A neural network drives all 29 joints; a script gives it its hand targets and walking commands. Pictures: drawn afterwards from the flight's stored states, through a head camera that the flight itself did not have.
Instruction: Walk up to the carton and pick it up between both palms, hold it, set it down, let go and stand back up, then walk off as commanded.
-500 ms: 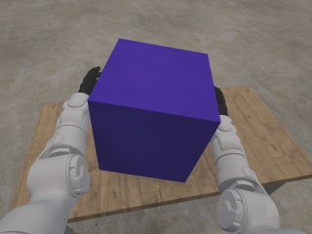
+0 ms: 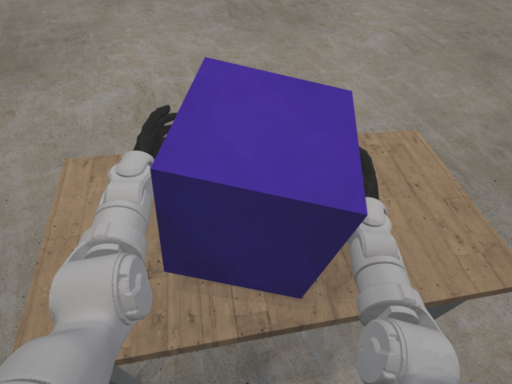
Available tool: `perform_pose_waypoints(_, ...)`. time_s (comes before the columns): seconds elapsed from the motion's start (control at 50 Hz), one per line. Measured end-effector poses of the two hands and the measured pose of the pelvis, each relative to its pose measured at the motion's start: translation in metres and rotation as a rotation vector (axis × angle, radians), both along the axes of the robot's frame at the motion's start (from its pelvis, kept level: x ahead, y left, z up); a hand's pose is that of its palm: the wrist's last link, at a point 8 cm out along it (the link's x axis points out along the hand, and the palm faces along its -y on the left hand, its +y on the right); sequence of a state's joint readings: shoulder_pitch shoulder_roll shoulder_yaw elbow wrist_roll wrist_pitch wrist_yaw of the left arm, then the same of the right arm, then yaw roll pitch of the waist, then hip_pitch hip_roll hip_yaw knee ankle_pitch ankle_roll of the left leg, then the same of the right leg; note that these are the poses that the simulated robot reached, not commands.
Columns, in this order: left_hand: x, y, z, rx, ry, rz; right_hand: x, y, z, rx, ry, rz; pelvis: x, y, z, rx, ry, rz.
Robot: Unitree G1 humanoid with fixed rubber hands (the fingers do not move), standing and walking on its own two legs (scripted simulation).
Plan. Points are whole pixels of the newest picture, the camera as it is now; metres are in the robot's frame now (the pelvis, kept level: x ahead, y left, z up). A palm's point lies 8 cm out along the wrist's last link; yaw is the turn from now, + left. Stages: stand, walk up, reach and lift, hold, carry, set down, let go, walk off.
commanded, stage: set down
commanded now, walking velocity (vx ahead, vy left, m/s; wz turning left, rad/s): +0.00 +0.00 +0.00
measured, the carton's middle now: (255, 183) +0.43 +0.00 +0.05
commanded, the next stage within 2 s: none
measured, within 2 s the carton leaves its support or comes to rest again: rests again in 1.54 s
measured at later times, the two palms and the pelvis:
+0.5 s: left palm (157, 167) +0.44 +0.16 +0.09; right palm (365, 211) +0.36 -0.18 +0.06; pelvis -0.01 +0.00 +0.00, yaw +0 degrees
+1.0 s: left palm (155, 171) +0.43 +0.17 +0.08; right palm (364, 211) +0.36 -0.18 +0.06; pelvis -0.01 +0.00 +0.00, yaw +0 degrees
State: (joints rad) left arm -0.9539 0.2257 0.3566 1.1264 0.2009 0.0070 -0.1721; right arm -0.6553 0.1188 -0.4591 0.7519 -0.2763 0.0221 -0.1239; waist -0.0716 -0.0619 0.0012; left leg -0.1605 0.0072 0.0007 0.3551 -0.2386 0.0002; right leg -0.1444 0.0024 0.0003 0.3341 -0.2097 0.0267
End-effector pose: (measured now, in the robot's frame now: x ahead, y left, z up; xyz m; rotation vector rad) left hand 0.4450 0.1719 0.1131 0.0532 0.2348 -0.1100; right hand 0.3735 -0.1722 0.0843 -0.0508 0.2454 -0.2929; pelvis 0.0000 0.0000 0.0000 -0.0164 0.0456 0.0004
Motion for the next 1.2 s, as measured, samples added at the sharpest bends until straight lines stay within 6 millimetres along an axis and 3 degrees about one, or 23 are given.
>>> perform_pose_waypoints(0.46,-0.007,-0.01,-0.023,0.012,0.008,-0.012,-0.012,-0.009,-0.025,0.002,0.008,-0.011,-0.009,-0.004,-0.002,0.004,0.034,0.0)
perform_pose_waypoints(1.2,-0.013,-0.004,-0.032,0.006,0.001,-0.003,-0.013,-0.005,-0.025,-0.02,0.0,0.001,-0.013,-0.004,-0.002,0.005,0.043,0.001)
